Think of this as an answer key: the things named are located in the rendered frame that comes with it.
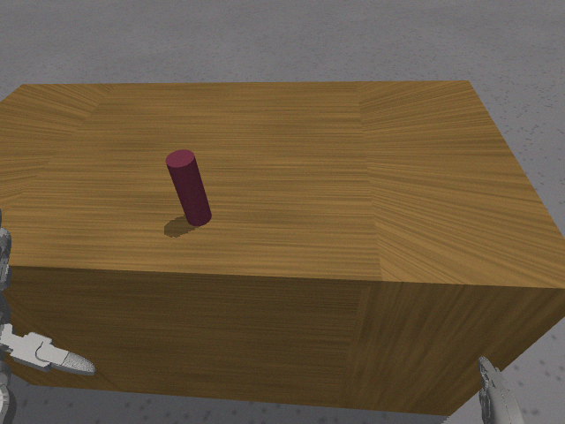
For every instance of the can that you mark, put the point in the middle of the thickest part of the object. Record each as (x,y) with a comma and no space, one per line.
(185,175)

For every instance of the right robot hand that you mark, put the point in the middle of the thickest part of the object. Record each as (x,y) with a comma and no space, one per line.
(499,405)

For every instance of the left robot hand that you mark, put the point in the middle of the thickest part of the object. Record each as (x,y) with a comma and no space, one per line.
(33,350)

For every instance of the left robot arm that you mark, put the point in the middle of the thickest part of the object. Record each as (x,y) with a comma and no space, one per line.
(8,404)

